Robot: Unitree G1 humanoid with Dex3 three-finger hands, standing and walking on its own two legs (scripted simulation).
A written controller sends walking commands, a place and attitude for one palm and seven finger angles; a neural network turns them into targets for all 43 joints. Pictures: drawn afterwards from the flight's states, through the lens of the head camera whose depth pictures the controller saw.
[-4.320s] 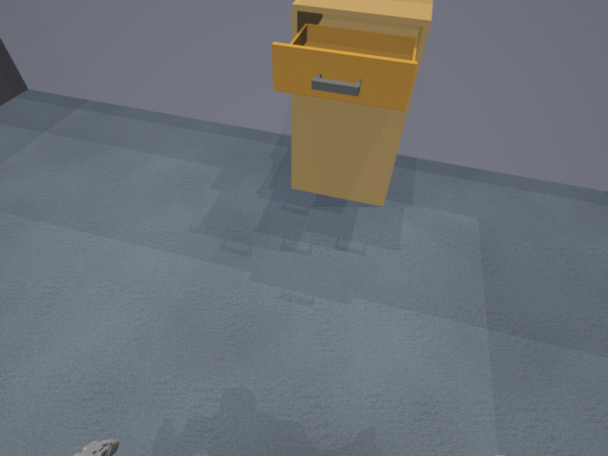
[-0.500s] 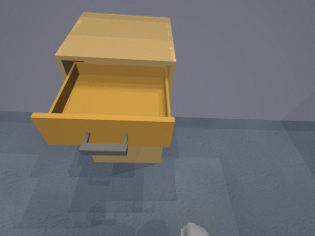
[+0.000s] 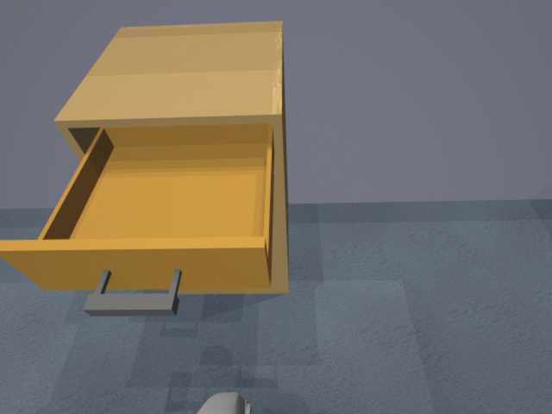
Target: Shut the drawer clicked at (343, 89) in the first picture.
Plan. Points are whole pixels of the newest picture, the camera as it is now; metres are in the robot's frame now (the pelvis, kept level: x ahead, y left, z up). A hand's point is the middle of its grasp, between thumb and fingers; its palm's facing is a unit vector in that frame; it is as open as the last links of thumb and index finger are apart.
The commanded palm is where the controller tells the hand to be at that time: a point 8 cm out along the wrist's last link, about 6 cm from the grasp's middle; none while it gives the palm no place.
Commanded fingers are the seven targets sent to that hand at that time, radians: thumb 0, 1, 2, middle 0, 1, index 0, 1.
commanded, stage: come to a stop and stand still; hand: left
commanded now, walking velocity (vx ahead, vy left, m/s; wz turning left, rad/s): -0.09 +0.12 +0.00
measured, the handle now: (136, 290) +0.30 +0.25 -0.02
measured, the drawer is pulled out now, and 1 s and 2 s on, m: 0.30 0.30 0.30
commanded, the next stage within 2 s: look again from close up in 1.10 s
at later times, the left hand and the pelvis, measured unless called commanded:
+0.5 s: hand out of the picture -0.07 +0.27 -0.18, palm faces +0.11 -0.97 -0.20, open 7.4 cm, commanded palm none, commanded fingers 0.00 0.90 0.90 -0.20 -0.30 -0.20 -0.30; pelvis -0.05 +0.08 +0.01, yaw +1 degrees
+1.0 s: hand out of the picture -0.09 +0.23 -0.17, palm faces +0.03 -0.98 -0.19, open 7.3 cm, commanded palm none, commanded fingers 0.00 0.90 0.90 -0.20 -0.30 -0.20 -0.30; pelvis -0.09 +0.06 +0.01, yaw -1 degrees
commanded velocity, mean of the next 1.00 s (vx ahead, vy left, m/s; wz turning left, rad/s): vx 0.00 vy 0.01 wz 0.00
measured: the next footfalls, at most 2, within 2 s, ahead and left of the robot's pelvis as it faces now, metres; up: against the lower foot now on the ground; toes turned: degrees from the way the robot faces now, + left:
left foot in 0.32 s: +0.02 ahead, +0.16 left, +0.00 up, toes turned +4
right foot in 0.62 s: -0.07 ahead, -0.03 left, +0.00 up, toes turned -2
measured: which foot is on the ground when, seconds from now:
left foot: up 0.00-0.30, down 0.32-1.00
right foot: down 0.00-0.32, up 0.34-0.60, down 0.62-1.00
